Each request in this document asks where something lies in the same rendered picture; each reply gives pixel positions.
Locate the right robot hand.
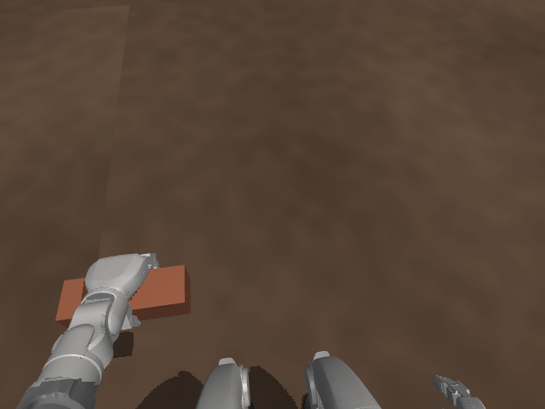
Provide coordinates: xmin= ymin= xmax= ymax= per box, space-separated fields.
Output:
xmin=433 ymin=375 xmax=486 ymax=409

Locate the left robot hand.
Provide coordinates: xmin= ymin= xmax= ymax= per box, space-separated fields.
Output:
xmin=85 ymin=253 xmax=160 ymax=330

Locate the left robot arm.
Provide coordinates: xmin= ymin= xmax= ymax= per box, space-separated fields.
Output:
xmin=16 ymin=287 xmax=129 ymax=409

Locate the carton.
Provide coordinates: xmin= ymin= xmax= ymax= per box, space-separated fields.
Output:
xmin=55 ymin=265 xmax=191 ymax=328

